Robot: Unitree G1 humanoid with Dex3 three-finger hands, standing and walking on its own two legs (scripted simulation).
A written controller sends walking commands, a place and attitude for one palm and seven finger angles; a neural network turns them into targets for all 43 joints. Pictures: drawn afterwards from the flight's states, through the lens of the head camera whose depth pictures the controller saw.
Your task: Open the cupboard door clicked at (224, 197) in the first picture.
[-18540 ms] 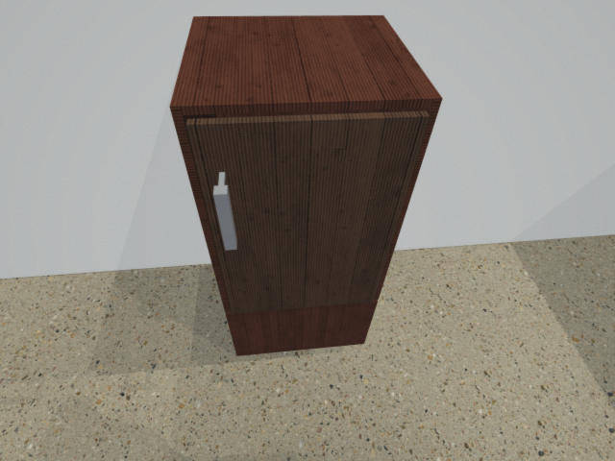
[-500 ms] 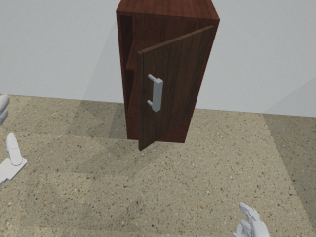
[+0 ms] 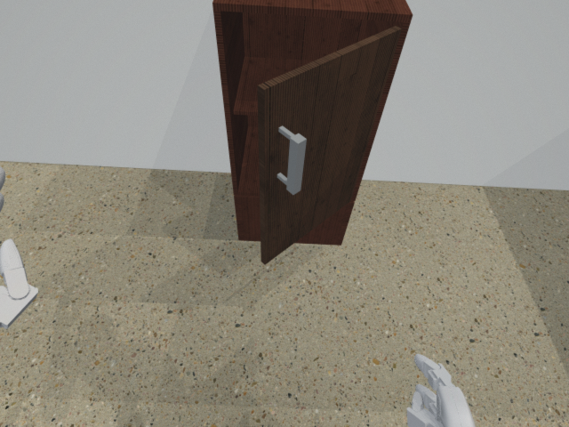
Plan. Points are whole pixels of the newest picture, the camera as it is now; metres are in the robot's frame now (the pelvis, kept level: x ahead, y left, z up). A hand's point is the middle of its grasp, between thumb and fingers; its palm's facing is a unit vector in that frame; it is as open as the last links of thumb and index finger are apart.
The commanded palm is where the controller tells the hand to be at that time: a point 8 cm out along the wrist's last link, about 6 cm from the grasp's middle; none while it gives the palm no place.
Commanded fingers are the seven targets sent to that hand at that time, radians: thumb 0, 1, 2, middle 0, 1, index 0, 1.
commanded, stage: stop stepping back and stand still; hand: left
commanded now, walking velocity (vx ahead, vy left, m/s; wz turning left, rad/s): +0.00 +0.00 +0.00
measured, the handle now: (289, 160) +0.62 +0.03 -0.03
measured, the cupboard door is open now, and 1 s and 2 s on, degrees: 44 44 44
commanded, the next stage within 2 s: let the arm hang, fingers relaxed in 0.20 s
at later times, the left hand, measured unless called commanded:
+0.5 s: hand out of the picture +0.12 +0.21 -0.10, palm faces +0.01 -0.93 -0.36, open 7.4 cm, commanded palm none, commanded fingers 0.00 0.90 0.90 -0.20 -0.30 -0.20 -0.30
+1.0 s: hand out of the picture -0.04 +0.17 -0.17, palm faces +0.06 -0.97 -0.24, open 7.3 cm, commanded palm none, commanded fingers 0.00 0.90 0.90 -0.20 -0.30 -0.20 -0.30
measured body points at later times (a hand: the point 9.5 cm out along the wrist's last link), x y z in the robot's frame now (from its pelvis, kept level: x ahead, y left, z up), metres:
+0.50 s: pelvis -0.03 -0.01 -0.01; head -0.02 -0.04 +0.44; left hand +0.11 +0.26 -0.08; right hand +0.10 -0.27 -0.14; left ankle -0.03 +0.10 -0.74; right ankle +0.02 -0.12 -0.74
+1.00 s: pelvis -0.04 -0.02 +0.00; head -0.02 -0.03 +0.45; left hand -0.04 +0.22 -0.15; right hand -0.07 -0.23 -0.17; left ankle -0.03 +0.10 -0.74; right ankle +0.02 -0.12 -0.74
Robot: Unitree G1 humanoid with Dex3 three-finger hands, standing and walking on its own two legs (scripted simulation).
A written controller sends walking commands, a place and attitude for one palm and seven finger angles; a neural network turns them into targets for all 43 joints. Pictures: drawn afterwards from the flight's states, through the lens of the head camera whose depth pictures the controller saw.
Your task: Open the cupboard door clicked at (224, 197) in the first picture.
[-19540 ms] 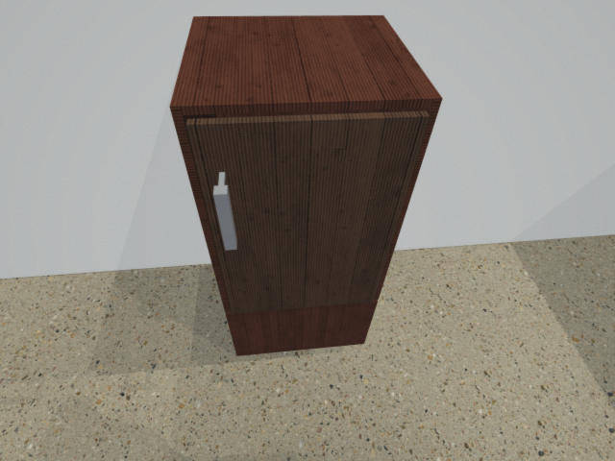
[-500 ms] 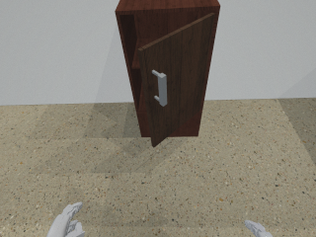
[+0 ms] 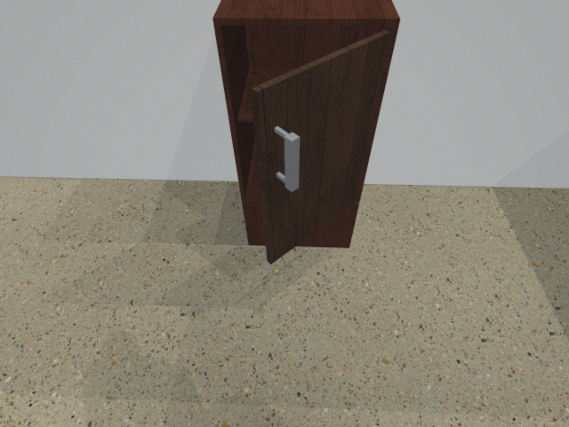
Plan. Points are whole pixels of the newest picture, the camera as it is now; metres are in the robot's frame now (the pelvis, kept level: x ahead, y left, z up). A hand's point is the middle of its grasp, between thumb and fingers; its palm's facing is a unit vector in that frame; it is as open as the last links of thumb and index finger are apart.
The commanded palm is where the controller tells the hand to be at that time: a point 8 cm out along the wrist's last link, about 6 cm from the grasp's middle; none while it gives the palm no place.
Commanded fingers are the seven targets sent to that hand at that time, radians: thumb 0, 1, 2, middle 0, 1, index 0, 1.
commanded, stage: let the arm hang, fingers relaxed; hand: left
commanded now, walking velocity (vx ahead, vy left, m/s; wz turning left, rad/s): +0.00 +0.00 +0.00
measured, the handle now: (285, 159) +0.66 +0.04 -0.03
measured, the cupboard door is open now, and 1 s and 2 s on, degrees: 44 44 44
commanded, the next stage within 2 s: look to check the result in 0.40 s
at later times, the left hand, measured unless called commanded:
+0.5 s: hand out of the picture +0.02 +0.17 -0.17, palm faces +0.04 -0.98 -0.18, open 7.3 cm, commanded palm none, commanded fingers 0.00 0.90 0.90 -0.20 -0.30 -0.20 -0.30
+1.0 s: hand out of the picture +0.05 +0.18 -0.17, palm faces +0.03 -0.98 -0.21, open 7.3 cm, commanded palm none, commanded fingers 0.00 0.90 0.90 -0.20 -0.30 -0.20 -0.30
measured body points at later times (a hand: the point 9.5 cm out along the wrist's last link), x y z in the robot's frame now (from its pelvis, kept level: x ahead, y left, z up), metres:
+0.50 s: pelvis +0.02 +0.01 +0.00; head +0.03 +0.00 +0.45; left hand +0.02 +0.22 -0.16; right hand +0.01 -0.21 -0.16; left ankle +0.01 +0.12 -0.74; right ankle +0.06 -0.10 -0.74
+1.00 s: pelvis +0.03 +0.00 +0.00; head +0.05 -0.01 +0.45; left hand +0.05 +0.23 -0.15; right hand +0.04 -0.22 -0.16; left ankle +0.01 +0.12 -0.74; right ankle +0.06 -0.10 -0.74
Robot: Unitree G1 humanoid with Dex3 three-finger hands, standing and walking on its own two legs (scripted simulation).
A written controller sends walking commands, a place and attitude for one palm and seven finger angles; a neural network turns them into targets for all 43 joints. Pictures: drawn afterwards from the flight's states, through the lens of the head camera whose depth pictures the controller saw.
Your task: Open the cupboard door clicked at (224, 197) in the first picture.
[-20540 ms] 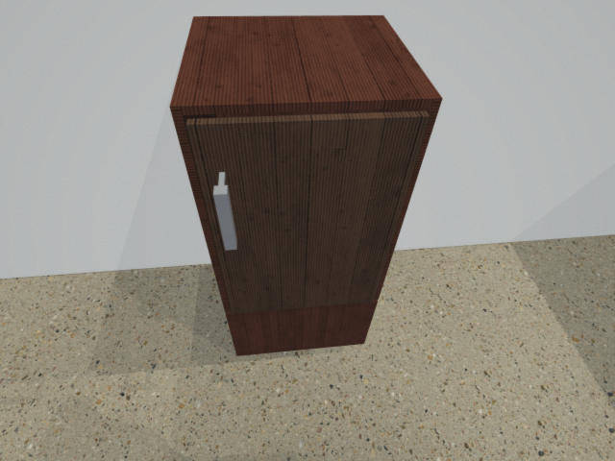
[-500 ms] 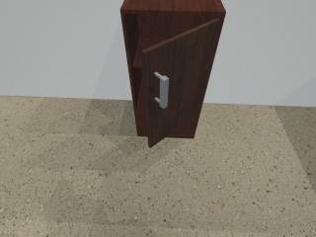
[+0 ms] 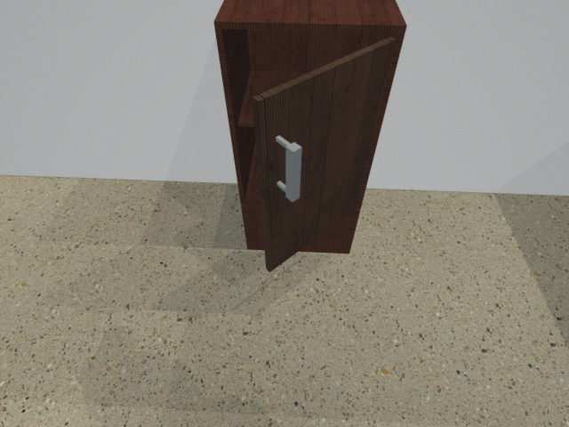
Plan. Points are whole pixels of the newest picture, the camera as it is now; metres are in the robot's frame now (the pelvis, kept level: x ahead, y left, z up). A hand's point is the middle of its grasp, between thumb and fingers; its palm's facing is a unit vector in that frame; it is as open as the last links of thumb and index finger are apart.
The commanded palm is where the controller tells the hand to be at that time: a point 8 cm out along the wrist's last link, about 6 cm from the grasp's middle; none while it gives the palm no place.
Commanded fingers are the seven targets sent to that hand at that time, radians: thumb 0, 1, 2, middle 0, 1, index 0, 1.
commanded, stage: walk to a spot facing it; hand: left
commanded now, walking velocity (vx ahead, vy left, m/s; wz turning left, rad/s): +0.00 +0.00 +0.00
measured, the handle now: (286, 169) +0.62 +0.03 -0.03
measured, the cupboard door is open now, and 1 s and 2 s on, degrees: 44 44 44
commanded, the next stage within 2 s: none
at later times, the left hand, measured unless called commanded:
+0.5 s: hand out of the picture +0.06 +0.18 -0.18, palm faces -0.08 -0.97 -0.24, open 7.3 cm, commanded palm none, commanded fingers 0.00 0.90 0.90 -0.20 -0.30 -0.20 -0.30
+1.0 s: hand out of the picture +0.10 +0.11 -0.16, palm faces -0.29 -0.92 -0.26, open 7.3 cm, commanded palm none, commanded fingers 0.00 0.90 0.90 -0.20 -0.30 -0.20 -0.30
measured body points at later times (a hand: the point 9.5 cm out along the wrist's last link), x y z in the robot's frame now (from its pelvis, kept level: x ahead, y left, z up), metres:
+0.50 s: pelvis -0.01 -0.02 -0.02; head +0.04 -0.04 +0.43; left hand +0.07 +0.23 -0.16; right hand -0.01 -0.26 -0.18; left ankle -0.02 +0.12 -0.74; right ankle +0.00 -0.10 -0.73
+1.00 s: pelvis +0.00 -0.06 +0.00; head +0.04 -0.10 +0.45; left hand +0.12 +0.16 -0.14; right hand +0.04 -0.35 -0.14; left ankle +0.07 +0.11 -0.66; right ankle +0.00 -0.10 -0.74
